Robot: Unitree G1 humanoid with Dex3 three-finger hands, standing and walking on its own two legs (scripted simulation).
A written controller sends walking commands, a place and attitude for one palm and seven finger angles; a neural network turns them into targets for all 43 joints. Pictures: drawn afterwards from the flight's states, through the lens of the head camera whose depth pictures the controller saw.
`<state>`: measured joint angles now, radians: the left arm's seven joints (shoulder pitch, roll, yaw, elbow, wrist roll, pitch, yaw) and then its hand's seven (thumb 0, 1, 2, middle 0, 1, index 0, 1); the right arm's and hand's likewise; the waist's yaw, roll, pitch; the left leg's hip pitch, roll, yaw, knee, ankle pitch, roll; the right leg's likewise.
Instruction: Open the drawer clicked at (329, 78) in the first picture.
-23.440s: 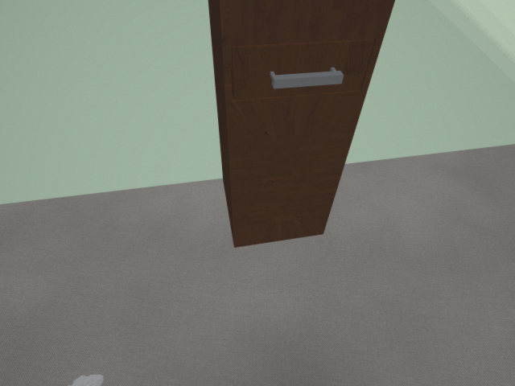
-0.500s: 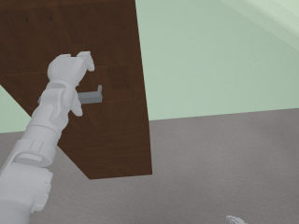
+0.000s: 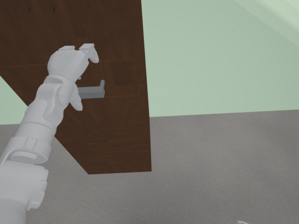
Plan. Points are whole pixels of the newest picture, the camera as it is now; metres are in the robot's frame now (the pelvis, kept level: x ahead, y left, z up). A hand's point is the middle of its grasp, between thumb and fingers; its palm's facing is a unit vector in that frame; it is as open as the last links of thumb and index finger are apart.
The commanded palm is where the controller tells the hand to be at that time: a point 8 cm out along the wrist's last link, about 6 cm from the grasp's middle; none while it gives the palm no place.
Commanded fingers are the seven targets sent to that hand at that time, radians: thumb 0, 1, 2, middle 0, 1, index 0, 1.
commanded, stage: move the hooked fingers above the handle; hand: left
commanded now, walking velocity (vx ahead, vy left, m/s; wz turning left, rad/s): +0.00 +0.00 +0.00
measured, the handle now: (74, 88) +0.50 +0.25 +0.08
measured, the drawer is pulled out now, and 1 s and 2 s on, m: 0.00 0.00 0.00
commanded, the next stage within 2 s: lift the fingers back up to retry in 1.48 s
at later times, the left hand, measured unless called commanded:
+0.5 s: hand (75, 92) +0.42 +0.21 +0.13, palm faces +0.04 -0.05 -1.00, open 13.8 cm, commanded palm +0.43 +0.25 +0.20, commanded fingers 0.00 -0.50 0.30 -0.30 -1.20 -0.30 -1.20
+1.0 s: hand (50, 102) +0.41 +0.29 +0.11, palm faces -0.15 +0.03 -0.99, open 13.7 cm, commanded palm +0.42 +0.26 +0.19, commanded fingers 0.00 -0.50 0.30 -0.30 -1.20 -0.30 -1.20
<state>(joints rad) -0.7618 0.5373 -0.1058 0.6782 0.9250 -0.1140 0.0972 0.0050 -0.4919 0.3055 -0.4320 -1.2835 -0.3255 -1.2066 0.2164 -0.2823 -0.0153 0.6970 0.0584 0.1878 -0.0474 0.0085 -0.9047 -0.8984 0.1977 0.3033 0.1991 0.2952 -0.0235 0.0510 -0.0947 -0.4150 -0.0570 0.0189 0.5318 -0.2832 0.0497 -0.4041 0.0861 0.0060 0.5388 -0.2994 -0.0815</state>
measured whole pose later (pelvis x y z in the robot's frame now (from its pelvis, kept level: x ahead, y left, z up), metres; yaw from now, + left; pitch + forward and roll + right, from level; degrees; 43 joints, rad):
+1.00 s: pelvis -0.01 +0.02 +0.00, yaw +1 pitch +8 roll +0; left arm -0.74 0.61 -0.13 0.78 0.97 -0.06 -0.08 0.00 -0.49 0.31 -0.33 -1.21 -0.33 -1.23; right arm 0.29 -0.27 -0.01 0.62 0.06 0.18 -0.09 0.01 -0.90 -0.90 0.20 0.30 0.20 0.30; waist -0.01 0.04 -0.06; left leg -0.39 -0.07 0.01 0.51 -0.25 0.07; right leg -0.37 0.07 0.00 0.50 -0.27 -0.06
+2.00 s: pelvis -0.01 +0.02 +0.00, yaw -1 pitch +8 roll +0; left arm -0.82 0.49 -0.14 0.80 0.98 0.11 0.02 0.01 -0.49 0.31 -0.36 -1.24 -0.33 -1.25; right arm 0.22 -0.25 0.03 0.67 0.07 0.23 -0.04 0.01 -0.90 -0.90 0.20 0.30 0.20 0.30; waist -0.02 0.07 -0.11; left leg -0.37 -0.07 0.04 0.50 -0.26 0.08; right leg -0.37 0.07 0.03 0.51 -0.28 -0.05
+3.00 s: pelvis +0.00 +0.02 +0.00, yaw +1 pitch +8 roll +0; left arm -0.73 0.52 -0.14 0.65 0.94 0.04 0.00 0.00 -0.49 0.31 -0.32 -1.20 -0.32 -1.20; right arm 0.23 -0.27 -0.02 0.67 0.06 0.21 -0.02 0.01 -0.90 -0.90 0.20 0.30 0.20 0.30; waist 0.01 0.07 -0.10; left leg -0.39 -0.08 0.01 0.53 -0.28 0.08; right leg -0.37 0.06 0.00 0.53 -0.30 -0.05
